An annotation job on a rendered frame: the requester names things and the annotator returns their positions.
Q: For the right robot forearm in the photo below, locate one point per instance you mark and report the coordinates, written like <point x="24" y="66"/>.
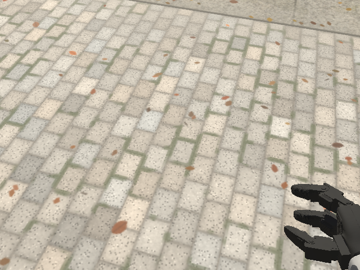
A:
<point x="354" y="263"/>

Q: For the right robot hand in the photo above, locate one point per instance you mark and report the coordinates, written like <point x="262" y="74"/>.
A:
<point x="344" y="227"/>

